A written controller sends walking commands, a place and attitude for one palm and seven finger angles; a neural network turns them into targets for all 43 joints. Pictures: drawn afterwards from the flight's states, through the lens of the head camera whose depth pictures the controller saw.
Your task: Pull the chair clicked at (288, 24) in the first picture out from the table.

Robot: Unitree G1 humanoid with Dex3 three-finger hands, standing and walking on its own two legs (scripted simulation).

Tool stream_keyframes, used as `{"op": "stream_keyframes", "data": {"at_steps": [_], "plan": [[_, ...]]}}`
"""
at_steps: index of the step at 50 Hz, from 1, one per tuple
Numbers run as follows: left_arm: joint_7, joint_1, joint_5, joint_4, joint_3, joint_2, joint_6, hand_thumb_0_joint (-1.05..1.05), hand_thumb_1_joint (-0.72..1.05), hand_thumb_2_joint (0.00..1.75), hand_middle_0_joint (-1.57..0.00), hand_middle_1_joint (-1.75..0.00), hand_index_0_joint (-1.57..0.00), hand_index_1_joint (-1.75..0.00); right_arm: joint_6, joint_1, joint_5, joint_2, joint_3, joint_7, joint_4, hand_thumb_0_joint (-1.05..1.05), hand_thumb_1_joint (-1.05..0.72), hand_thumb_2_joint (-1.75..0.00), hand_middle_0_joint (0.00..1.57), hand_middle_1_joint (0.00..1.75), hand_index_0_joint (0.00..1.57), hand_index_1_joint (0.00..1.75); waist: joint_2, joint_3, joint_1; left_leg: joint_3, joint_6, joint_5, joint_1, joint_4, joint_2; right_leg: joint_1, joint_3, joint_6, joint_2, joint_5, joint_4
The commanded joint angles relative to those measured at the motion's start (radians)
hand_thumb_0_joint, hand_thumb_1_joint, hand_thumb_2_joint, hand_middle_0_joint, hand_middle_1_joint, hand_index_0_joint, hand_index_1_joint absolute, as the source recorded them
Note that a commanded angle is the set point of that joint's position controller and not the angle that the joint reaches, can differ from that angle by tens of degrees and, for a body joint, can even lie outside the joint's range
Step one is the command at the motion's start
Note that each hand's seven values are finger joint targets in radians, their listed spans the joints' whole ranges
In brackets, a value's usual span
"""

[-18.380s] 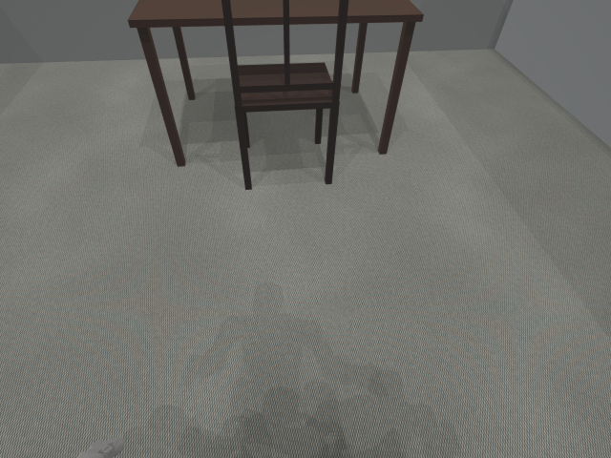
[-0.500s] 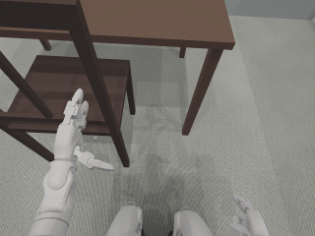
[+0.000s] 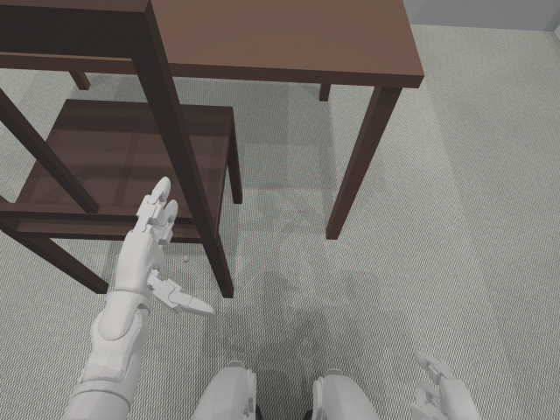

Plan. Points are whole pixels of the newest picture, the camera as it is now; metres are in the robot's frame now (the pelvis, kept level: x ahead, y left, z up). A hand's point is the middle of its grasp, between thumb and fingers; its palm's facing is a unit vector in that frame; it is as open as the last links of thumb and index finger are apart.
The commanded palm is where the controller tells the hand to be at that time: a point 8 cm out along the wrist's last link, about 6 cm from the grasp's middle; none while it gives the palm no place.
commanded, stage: push the fingers through the gap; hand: left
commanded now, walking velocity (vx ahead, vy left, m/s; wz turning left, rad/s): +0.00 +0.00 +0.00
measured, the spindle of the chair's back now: (41, 151) +0.47 +0.37 +0.06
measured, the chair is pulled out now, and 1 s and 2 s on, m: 0.00 0.00 0.00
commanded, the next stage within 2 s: hook a spindle and tug to test in 1.70 s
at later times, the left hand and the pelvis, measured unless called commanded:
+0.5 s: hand (186, 231) +0.36 +0.15 +0.03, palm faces +0.01 -1.00 -0.04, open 16.9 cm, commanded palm +0.35 +0.20 +0.03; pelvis +0.00 -0.01 +0.00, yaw +0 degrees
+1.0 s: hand (194, 201) +0.42 +0.15 +0.02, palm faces -0.02 -1.00 -0.04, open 16.9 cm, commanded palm +0.40 +0.20 +0.02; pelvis +0.00 -0.01 +0.00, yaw +0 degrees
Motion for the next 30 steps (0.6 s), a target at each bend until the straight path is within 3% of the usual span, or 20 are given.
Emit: {"op": "stream_keyframes", "data": {"at_steps": [1, 2, 4, 6, 8, 9, 11, 12, 15, 19, 21, 24, 28, 30], "plan": [[0.038, -0.198, -0.005, -0.358, 0.064, 0.126, -0.118, 0.00, -0.50, 0.30, -0.06, -0.08, -0.06, -0.08, -0.045, 0.018, -0.007, -0.150, -0.067, -0.023, -0.129, 0.00, -0.90, -0.90, 0.20, 0.30, 0.20, 0.30, 0.016, -0.414, -0.006, -0.156, -0.074, 0.417, 0.427, -0.185, 0.029, 0.117, 0.049, -0.005, 0.010, 0.293, -0.126], [0.058, -0.201, 0.003, -0.381, 0.084, 0.139, -0.134, 0.00, -0.50, 0.30, -0.06, -0.08, -0.06, -0.08, -0.045, 0.015, -0.011, -0.144, -0.067, -0.023, -0.125, 0.00, -0.90, -0.90, 0.20, 0.30, 0.20, 0.30, 0.031, -0.428, 0.005, -0.149, -0.076, 0.424, 0.437, -0.184, 0.027, 0.121, 0.055, -0.004, 0.009, 0.297, -0.125], [0.090, -0.173, 0.016, -0.358, 0.105, 0.143, -0.154, 0.00, -0.50, 0.30, -0.06, -0.08, -0.06, -0.08, -0.045, 0.016, -0.016, -0.134, -0.063, -0.021, -0.112, 0.00, -0.90, -0.90, 0.20, 0.30, 0.20, 0.30, 0.032, -0.389, 0.007, -0.150, -0.082, 0.428, 0.424, -0.186, 0.026, 0.117, 0.052, -0.005, 0.009, 0.296, -0.120], [0.101, -0.191, 0.037, -0.288, 0.083, 0.128, -0.152, 0.00, -0.50, 0.30, -0.06, -0.08, -0.06, -0.08, -0.042, 0.013, -0.019, -0.137, -0.061, -0.018, -0.099, 0.00, -0.90, -0.90, 0.20, 0.30, 0.20, 0.30, 0.029, -0.330, -0.015, -0.151, -0.078, 0.383, 0.378, -0.179, 0.026, 0.080, 0.052, -0.005, 0.010, 0.265, -0.120], [0.086, -0.227, 0.057, -0.204, 0.015, 0.067, -0.138, 0.00, -0.50, 0.30, -0.06, -0.08, -0.06, -0.08, -0.037, 0.013, -0.017, -0.138, -0.059, -0.014, -0.086, 0.00, -0.90, -0.90, 0.20, 0.30, 0.20, 0.30, 0.026, -0.288, -0.041, -0.160, -0.080, 0.322, 0.367, -0.180, 0.029, 0.031, 0.046, -0.002, 0.009, 0.224, -0.123], [0.075, -0.221, 0.055, -0.173, 0.010, 0.061, -0.124, 0.00, -0.50, 0.30, -0.06, -0.08, -0.06, -0.08, -0.034, 0.018, -0.016, -0.144, -0.061, -0.013, -0.086, 0.00, -0.90, -0.90, 0.20, 0.30, 0.20, 0.30, 0.015, -0.284, -0.038, -0.160, -0.079, 0.300, 0.359, -0.185, 0.028, 0.034, 0.046, -0.003, 0.008, 0.212, -0.129], [0.045, -0.260, 0.048, -0.148, -0.018, 0.048, -0.094, 0.00, -0.50, 0.30, -0.06, -0.08, -0.06, -0.08, -0.032, 0.023, -0.009, -0.153, -0.062, -0.016, -0.094, 0.00, -0.90, -0.90, 0.20, 0.30, 0.20, 0.30, 0.003, -0.307, -0.049, -0.162, -0.073, 0.279, 0.365, -0.191, 0.026, 0.047, 0.048, -0.004, 0.008, 0.206, -0.140], [0.031, -0.276, 0.041, -0.156, -0.018, 0.047, -0.084, 0.00, -0.50, 0.30, -0.06, -0.08, -0.06, -0.08, -0.032, 0.026, -0.006, -0.155, -0.063, -0.018, -0.095, 0.00, -0.90, -0.90, 0.20, 0.30, 0.20, 0.30, 0.026, -0.334, -0.040, -0.162, -0.077, 0.297, 0.389, -0.196, 0.025, 0.057, 0.048, -0.005, 0.007, 0.217, -0.142], [0.016, -0.303, 0.012, -0.188, 0.029, 0.093, -0.067, 0.00, -0.50, 0.30, -0.06, -0.08, -0.06, -0.08, -0.029, 0.028, -0.001, -0.155, -0.061, -0.028, -0.101, 0.00, -0.90, -0.90, 0.20, 0.30, 0.20, 0.30, 0.002, -0.394, -0.025, -0.143, -0.067, 0.331, 0.393, -0.192, 0.018, 0.133, 0.060, -0.003, 0.007, 0.261, -0.161], [0.053, -0.368, 0.005, -0.172, 0.124, 0.161, -0.099, 0.00, -0.50, 0.30, -0.06, -0.08, -0.06, -0.08, -0.032, 0.026, -0.009, -0.141, -0.054, -0.035, -0.083, 0.00, -0.90, -0.90, 0.20, 0.30, 0.20, 0.30, -0.008, -0.384, -0.016, -0.123, -0.063, 0.348, 0.340, -0.174, 0.013, 0.164, 0.071, 0.001, 0.008, 0.289, -0.149], [0.065, -0.417, 0.023, -0.143, 0.116, 0.164, -0.123, 0.00, -0.50, 0.30, -0.06, -0.08, -0.06, -0.08, -0.036, 0.032, -0.013, -0.141, -0.053, -0.035, -0.072, 0.00, -0.90, -0.90, 0.20, 0.30, 0.20, 0.30, -0.018, -0.369, -0.034, -0.122, -0.058, 0.336, 0.308, -0.159, 0.013, 0.147, 0.075, 0.002, 0.009, 0.284, -0.139], [0.054, -0.433, 0.030, -0.087, 0.104, 0.150, -0.140, 0.00, -0.50, 0.30, -0.06, -0.08, -0.06, -0.08, -0.039, 0.036, -0.015, -0.138, -0.053, -0.030, -0.058, 0.00, -0.90, -0.90, 0.20, 0.30, 0.20, 0.30, 0.021, -0.366, -0.037, -0.107, -0.058, 0.314, 0.303, -0.150, 0.009, 0.142, 0.086, 0.002, 0.008, 0.276, -0.147], [0.009, -0.406, 0.020, -0.044, 0.080, 0.135, -0.116, 0.00, -0.50, 0.30, -0.06, -0.08, -0.06, -0.08, -0.034, 0.053, -0.009, -0.151, -0.059, -0.024, -0.060, 0.00, -0.90, -0.90, 0.20, 0.30, 0.20, 0.30, 0.042, -0.405, -0.034, -0.107, -0.063, 0.368, 0.346, -0.161, 0.013, 0.158, 0.084, -0.001, 0.008, 0.323, -0.152], [-0.006, -0.413, 0.005, -0.032, 0.073, 0.124, -0.094, 0.00, -0.50, 0.30, -0.06, -0.08, -0.06, -0.08, -0.028, 0.059, -0.004, -0.152, -0.060, -0.023, -0.060, 0.00, -0.90, -0.90, 0.20, 0.30, 0.20, 0.30, 0.020, -0.403, -0.041, -0.105, -0.060, 0.370, 0.342, -0.165, 0.014, 0.172, 0.083, 0.003, 0.008, 0.336, -0.163]]}}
